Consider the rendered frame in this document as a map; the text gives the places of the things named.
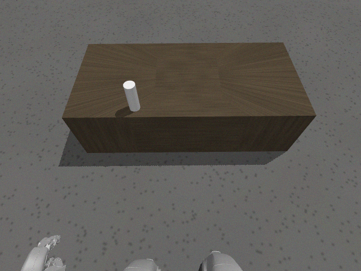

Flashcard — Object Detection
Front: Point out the left robot hand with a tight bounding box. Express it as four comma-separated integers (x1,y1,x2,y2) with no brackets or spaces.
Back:
21,235,66,271

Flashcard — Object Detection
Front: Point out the can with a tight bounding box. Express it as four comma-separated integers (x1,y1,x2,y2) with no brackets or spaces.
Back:
123,81,140,112

